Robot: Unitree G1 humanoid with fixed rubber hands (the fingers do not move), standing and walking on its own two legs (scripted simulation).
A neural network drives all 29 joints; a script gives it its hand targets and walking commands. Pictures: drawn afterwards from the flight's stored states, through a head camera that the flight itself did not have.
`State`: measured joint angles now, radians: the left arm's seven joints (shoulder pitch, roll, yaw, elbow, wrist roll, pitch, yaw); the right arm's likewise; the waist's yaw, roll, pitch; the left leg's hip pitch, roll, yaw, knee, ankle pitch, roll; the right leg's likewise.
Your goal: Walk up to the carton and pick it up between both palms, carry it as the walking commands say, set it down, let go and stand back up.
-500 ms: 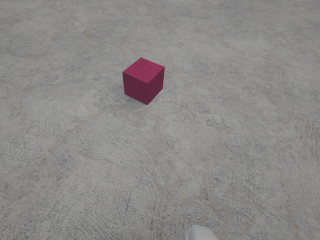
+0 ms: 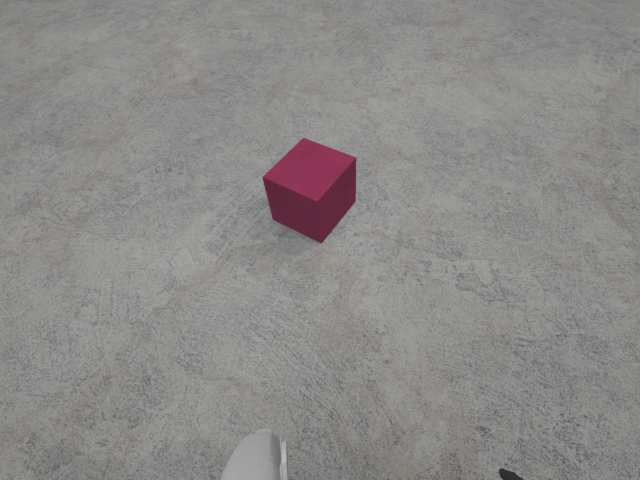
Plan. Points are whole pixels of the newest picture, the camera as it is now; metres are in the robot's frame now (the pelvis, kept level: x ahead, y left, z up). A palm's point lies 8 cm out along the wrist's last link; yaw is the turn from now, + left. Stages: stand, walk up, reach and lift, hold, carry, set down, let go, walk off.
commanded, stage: walk up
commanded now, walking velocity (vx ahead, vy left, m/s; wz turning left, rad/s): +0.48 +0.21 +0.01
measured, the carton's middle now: (312, 190) +1.20 +0.13 -0.66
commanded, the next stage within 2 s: none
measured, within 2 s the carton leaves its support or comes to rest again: neither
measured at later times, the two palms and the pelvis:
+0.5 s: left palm (157, 338) +0.33 +0.32 -0.14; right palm (461, 446) +0.17 -0.16 -0.11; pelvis +0.24 +0.08 +0.00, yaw +1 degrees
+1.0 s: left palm (187, 287) +0.41 +0.27 -0.11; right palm (448, 238) +0.55 -0.21 -0.15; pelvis +0.48 +0.03 +0.01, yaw +0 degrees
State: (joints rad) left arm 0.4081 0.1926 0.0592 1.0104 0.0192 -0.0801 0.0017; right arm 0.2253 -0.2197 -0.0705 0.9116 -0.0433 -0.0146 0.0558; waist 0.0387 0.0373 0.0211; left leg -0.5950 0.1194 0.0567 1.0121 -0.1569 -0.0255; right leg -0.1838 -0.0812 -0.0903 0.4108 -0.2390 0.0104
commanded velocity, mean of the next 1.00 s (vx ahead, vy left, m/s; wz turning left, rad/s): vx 0.49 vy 0.05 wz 0.01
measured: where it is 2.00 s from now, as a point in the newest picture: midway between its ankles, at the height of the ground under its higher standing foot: (321, 316)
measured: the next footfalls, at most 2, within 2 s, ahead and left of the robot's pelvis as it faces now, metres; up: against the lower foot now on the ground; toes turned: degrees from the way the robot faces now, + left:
left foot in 0.20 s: +0.24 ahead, +0.19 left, +0.00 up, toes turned +9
right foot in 0.70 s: +0.50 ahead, -0.07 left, +0.00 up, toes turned -8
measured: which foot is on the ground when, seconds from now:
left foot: up 0.00-0.18, down 0.20-0.72, up 0.74-1.00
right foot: down 0.00-0.20, up 0.22-0.68, down 0.70-1.00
